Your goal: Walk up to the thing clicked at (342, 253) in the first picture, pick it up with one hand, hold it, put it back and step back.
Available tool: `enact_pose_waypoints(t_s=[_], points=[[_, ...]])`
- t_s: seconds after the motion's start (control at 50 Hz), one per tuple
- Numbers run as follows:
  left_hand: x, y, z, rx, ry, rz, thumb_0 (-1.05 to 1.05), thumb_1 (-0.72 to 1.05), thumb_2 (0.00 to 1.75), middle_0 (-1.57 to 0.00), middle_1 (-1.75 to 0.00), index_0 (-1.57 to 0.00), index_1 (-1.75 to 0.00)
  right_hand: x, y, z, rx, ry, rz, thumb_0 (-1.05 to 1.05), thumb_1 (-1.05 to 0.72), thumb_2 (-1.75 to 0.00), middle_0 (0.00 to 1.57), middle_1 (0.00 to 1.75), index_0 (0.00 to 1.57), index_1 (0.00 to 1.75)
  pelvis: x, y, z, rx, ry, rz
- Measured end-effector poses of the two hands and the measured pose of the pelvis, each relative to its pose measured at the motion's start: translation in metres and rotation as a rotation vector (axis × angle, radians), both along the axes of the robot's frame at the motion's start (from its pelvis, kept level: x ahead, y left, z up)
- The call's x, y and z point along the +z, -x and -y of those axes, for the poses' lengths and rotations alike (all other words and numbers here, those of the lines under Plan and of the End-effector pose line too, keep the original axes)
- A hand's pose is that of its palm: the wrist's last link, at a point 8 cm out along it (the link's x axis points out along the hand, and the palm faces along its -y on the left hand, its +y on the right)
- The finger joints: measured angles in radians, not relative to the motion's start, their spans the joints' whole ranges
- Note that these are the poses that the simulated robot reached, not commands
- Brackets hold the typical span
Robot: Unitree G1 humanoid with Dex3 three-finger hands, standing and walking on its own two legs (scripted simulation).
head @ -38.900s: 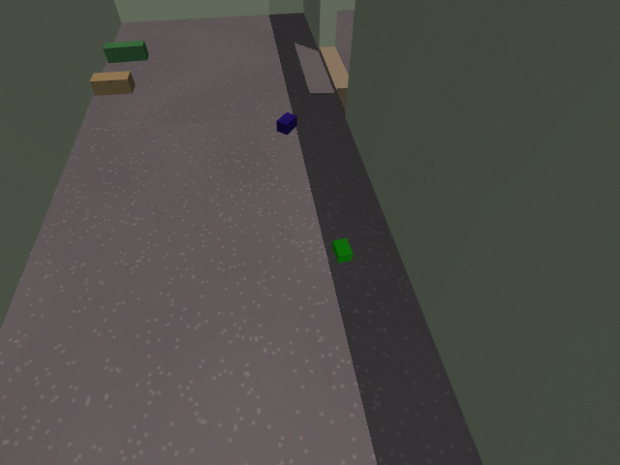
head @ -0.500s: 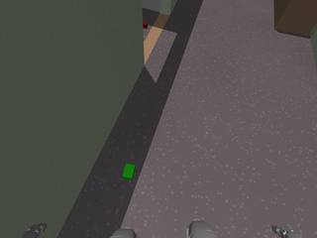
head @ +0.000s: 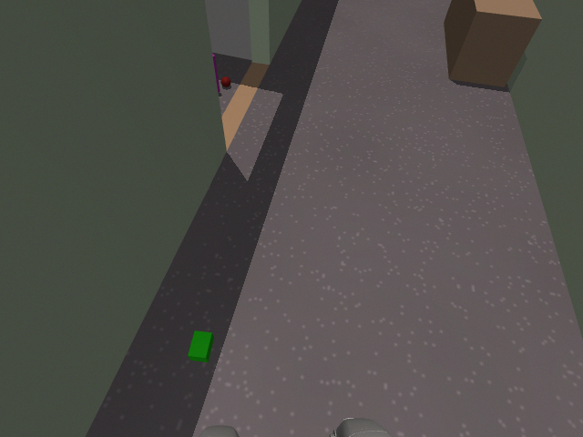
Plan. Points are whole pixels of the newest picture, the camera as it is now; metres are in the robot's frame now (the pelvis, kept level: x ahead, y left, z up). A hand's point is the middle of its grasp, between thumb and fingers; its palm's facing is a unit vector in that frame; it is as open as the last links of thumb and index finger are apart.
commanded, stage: walk up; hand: left
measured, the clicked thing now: (201, 346) +0.48 +0.27 -0.72
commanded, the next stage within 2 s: none
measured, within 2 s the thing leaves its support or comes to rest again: neither
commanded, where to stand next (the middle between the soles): +0.09 +0.02 m, yaw +1 degrees
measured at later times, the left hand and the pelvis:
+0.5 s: hand out of the picture +0.06 +0.38 -0.14, palm faces +0.07 -0.85 -0.53, open 7.4 cm; pelvis +0.00 +0.05 -0.01, yaw +4 degrees
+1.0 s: hand out of the picture -0.02 +0.24 -0.13, palm faces +0.05 -0.90 -0.43, open 7.4 cm; pelvis -0.02 -0.04 +0.01, yaw +2 degrees
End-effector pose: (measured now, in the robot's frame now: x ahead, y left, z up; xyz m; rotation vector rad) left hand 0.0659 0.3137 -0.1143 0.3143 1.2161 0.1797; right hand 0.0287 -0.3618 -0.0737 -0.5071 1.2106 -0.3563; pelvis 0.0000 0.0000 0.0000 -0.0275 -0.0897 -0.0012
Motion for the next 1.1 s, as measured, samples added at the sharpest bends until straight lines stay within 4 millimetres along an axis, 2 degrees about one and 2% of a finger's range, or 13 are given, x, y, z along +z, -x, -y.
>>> enact_pose_waypoints(t_s=[0.08,0.14,0.32,0.38,0.44,0.52,0.6,0.74,0.8,0.88,0.92,1.0,1.1], points=[[0.020,0.008,0.019,0.014,-0.006,0.001,0.01,0.91,0.89,-0.21,-0.30,-0.20,-0.30,-0.015,-0.029,-0.018,0.024,-0.108,0.036,0.01,-0.90,-0.90,0.20,0.30,0.21,0.30,0.012,-0.005,0.006,-0.009,-0.026,-0.011],[0.036,0.012,0.016,0.032,-0.052,0.024,0.01,0.90,0.89,-0.21,-0.30,-0.21,-0.30,-0.022,-0.048,-0.033,0.073,-0.180,0.036,0.01,-0.90,-0.90,0.20,0.30,0.21,0.30,0.018,-0.011,0.006,0.004,-0.019,-0.027],[0.071,0.042,-0.054,0.088,-0.289,-0.006,0.01,0.90,0.89,-0.21,-0.30,-0.21,-0.30,-0.046,-0.091,-0.070,0.128,-0.258,0.039,0.01,-0.90,-0.90,0.20,0.30,0.21,0.30,0.010,-0.012,-0.021,0.033,-0.021,-0.043],[0.066,0.042,-0.079,0.083,-0.299,-0.015,0.01,0.90,0.89,-0.21,-0.30,-0.21,-0.30,-0.049,-0.098,-0.086,0.126,-0.249,0.054,0.01,-0.90,-0.90,0.20,0.30,0.21,0.30,0.004,-0.009,-0.036,0.045,-0.033,-0.052],[0.043,0.032,-0.101,0.088,-0.272,0.003,0.01,0.90,0.89,-0.21,-0.30,-0.20,-0.30,-0.052,-0.097,-0.102,0.146,-0.202,0.063,0.00,-0.90,-0.90,0.20,0.30,0.21,0.30,-0.010,-0.004,-0.051,0.063,-0.064,-0.043],[0.012,0.015,-0.097,0.099,-0.190,0.027,0.01,0.91,0.89,-0.20,-0.30,-0.20,-0.30,-0.039,-0.080,-0.113,0.170,-0.158,0.037,0.00,-0.90,-0.90,0.20,0.30,0.21,0.30,-0.012,0.004,-0.054,0.075,-0.044,-0.030],[-0.010,0.004,-0.074,0.055,-0.078,0.041,0.01,0.91,0.89,-0.20,-0.30,-0.20,-0.30,-0.008,-0.062,-0.100,0.146,-0.067,0.062,0.00,-0.89,-0.90,0.21,0.30,0.21,0.30,-0.005,0.012,-0.045,0.047,-0.038,-0.036],[-0.031,0.005,-0.028,-0.006,0.050,0.059,0.01,0.91,0.89,-0.21,-0.30,-0.20,-0.30,0.038,-0.012,-0.029,0.086,0.115,0.100,0.00,-0.89,-0.90,0.21,0.30,0.22,0.30,-0.007,0.021,-0.019,0.010,-0.036,-0.014],[-0.029,0.013,-0.008,-0.014,0.057,0.057,0.01,0.91,0.89,-0.21,-0.30,-0.20,-0.30,0.041,0.006,0.005,0.067,0.124,0.091,0.00,-0.89,-0.90,0.21,0.30,0.21,0.30,-0.009,0.022,0.000,-0.002,-0.032,-0.006],[-0.018,0.039,0.015,0.019,-0.005,0.063,0.01,0.91,0.89,-0.21,-0.30,-0.20,-0.30,0.016,0.014,0.041,0.055,0.086,0.053,0.01,-0.89,-0.90,0.20,0.30,0.21,0.30,-0.016,0.025,0.028,0.023,0.004,0.009],[-0.009,0.059,0.024,0.041,-0.040,0.046,0.01,0.91,0.89,-0.21,-0.30,-0.20,-0.30,0.001,0.011,0.043,0.037,0.039,0.037,0.01,-0.90,-0.90,0.20,0.30,0.21,0.30,-0.013,0.025,0.037,0.033,-0.008,0.004],[0.028,0.093,0.032,0.094,-0.105,-0.004,0.01,0.90,0.89,-0.21,-0.30,-0.21,-0.30,-0.019,-0.007,0.025,0.072,-0.105,0.026,0.01,-0.90,-0.90,0.20,0.30,0.20,0.30,0.006,0.024,0.039,0.037,-0.014,-0.009],[0.079,0.128,0.008,0.141,-0.264,-0.066,0.01,0.90,0.89,-0.21,-0.30,-0.21,-0.30,-0.044,-0.023,-0.005,0.121,-0.249,0.012,0.01,-0.90,-0.90,0.20,0.30,0.21,0.30,0.017,0.022,0.032,0.047,-0.026,-0.021]])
